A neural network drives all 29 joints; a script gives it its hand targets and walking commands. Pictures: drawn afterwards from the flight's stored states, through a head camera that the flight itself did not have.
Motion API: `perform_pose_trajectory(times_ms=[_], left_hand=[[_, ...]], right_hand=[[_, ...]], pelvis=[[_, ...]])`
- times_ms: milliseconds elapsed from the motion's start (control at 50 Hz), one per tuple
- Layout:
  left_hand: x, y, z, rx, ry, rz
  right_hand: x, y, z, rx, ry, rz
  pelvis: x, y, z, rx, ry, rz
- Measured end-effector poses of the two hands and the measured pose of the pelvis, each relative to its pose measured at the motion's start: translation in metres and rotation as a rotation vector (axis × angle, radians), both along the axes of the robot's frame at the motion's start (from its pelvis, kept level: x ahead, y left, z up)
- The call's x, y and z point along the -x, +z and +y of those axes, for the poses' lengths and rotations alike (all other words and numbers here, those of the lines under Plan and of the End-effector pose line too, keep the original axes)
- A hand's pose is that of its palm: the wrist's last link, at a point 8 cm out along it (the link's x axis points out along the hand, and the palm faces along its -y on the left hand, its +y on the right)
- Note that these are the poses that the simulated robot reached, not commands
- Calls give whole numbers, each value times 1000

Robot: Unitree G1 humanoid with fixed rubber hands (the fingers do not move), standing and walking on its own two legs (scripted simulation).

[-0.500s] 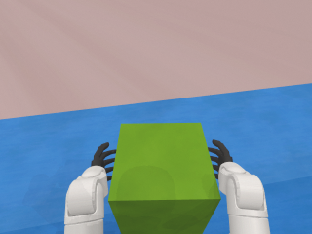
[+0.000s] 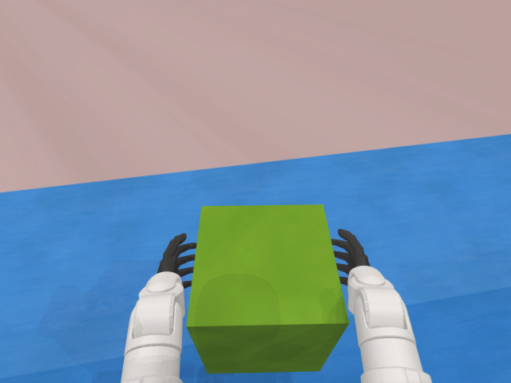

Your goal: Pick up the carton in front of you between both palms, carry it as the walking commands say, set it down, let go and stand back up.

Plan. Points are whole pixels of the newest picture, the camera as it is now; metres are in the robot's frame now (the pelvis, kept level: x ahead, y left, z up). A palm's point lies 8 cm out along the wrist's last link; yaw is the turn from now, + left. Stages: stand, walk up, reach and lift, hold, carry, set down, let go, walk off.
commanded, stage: carry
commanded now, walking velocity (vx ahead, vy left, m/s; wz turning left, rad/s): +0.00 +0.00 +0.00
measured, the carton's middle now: (263, 292) +0.31 +0.00 -0.04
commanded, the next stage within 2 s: hold in 0.90 s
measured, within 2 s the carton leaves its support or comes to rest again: neither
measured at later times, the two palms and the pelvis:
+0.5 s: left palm (165, 292) +0.27 +0.15 +0.04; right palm (361, 286) +0.27 -0.15 +0.04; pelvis -0.02 +0.00 +0.00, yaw +0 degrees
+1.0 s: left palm (160, 303) +0.26 +0.15 +0.05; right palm (362, 296) +0.26 -0.14 +0.05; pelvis -0.03 +0.00 +0.01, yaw +0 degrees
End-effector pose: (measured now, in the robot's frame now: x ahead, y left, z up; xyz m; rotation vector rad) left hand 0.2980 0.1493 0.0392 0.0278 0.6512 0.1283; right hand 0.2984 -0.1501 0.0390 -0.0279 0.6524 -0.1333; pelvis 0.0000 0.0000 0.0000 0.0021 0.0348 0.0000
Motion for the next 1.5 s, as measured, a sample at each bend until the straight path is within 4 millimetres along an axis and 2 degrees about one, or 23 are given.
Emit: perform_pose_trajectory(times_ms=[120,320,900,1060,1280,1380,1500], left_hand=[[7,6,1,1,1,-17],[19,4,2,-2,-2,8],[32,5,4,0,0,5],[49,6,5,-4,1,16],[69,10,6,0,6,5],[64,8,4,42,20,1],[38,7,-7,57,-15,-6]], right_hand=[[7,6,1,-1,-1,-17],[19,4,2,2,1,8],[32,5,4,0,1,5],[46,8,6,19,20,15],[66,11,6,8,15,5],[65,10,5,-33,-26,1],[52,9,-6,-44,-77,-9]], pelvis=[[6,0,1,1,0,2],[13,0,2,1,0,-1],[27,0,4,2,0,-1],[35,8,3,-1,8,-125],[58,6,3,0,9,-203],[72,0,5,6,-22,-227],[85,-8,7,8,-41,-235]])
